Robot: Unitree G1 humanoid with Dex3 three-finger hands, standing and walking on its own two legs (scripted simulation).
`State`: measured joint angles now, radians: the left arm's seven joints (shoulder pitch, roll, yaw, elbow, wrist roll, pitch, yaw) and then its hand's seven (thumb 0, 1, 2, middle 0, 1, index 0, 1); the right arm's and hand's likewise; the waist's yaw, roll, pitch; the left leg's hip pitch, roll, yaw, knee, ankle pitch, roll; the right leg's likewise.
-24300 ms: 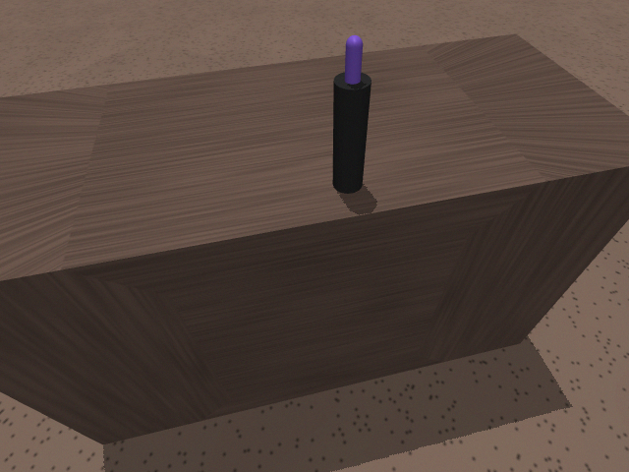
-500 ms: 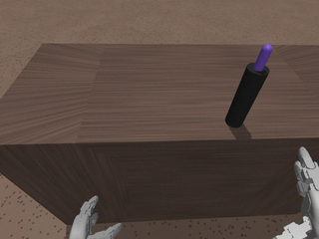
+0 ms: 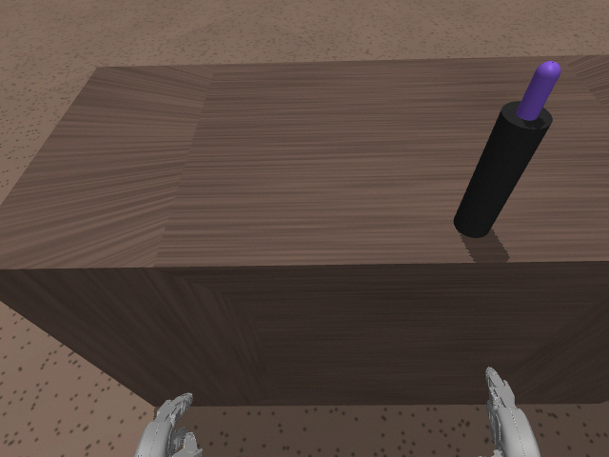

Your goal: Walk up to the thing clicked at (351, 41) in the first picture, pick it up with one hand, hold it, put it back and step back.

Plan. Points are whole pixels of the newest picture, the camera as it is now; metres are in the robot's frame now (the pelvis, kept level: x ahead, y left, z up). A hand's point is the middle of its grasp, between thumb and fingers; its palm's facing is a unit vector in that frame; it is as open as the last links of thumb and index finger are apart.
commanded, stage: home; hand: right
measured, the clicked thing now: (503, 160) +0.43 -0.22 +0.16
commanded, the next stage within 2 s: none
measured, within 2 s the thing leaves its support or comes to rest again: neither
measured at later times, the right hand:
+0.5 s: hand out of the picture +0.13 -0.23 -0.13, palm faces -0.06 +0.93 -0.37, open 17.5 cm
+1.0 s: hand out of the picture +0.05 -0.26 -0.14, palm faces -0.09 +0.93 -0.36, open 17.5 cm
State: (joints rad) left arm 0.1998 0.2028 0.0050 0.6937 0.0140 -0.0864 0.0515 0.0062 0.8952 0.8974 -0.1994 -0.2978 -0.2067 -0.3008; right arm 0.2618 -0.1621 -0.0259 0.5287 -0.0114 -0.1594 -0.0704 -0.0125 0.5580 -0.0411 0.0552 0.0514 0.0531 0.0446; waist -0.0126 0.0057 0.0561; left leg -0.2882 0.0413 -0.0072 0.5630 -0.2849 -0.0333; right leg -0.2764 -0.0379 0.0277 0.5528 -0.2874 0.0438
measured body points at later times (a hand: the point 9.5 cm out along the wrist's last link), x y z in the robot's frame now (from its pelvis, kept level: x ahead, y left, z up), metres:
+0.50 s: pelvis +0.01 +0.00 +0.00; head +0.01 +0.01 +0.45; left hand +0.13 +0.28 -0.12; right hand +0.13 -0.28 -0.11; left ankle +0.01 +0.14 -0.73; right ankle +0.00 -0.15 -0.73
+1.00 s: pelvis -0.01 +0.00 +0.01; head -0.02 +0.00 +0.46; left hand +0.03 +0.30 -0.13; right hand +0.05 -0.31 -0.12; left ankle +0.01 +0.14 -0.73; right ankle +0.00 -0.15 -0.73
